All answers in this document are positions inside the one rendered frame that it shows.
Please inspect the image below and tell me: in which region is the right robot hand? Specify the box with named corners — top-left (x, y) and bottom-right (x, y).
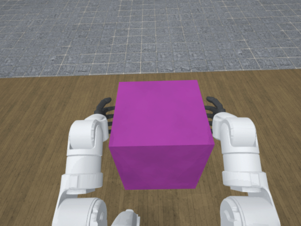
top-left (204, 97), bottom-right (226, 133)

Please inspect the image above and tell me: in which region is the carton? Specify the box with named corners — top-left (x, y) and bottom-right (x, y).
top-left (109, 80), bottom-right (215, 190)

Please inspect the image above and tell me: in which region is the right robot upper arm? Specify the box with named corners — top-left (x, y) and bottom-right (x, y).
top-left (220, 196), bottom-right (280, 226)

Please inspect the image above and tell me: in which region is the left robot thigh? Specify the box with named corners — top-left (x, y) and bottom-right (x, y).
top-left (111, 211), bottom-right (140, 226)

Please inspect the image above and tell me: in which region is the right robot forearm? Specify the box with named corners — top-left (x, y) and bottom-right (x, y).
top-left (212, 112), bottom-right (281, 226)

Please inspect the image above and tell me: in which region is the left robot hand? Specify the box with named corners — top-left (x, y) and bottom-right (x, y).
top-left (94, 97), bottom-right (115, 134)

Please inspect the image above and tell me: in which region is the left robot forearm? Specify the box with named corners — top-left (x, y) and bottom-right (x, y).
top-left (52, 114), bottom-right (109, 226)

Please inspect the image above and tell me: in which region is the left robot upper arm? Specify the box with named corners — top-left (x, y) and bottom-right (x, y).
top-left (53, 198), bottom-right (107, 226)

